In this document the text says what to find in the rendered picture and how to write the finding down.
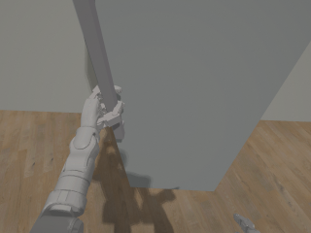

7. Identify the handle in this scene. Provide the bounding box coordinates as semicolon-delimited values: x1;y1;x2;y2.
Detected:
73;0;125;140

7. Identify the left robot hand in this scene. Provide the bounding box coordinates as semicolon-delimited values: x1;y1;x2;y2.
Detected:
80;84;125;133

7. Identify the robot left upper arm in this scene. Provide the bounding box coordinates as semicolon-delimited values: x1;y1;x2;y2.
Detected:
32;216;84;233

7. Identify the fridge door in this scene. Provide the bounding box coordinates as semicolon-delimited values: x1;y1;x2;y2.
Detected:
72;0;311;192

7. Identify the right robot hand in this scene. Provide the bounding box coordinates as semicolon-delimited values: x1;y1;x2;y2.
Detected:
233;214;260;233

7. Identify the left robot forearm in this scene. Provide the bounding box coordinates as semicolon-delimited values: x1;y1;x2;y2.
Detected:
29;126;100;233

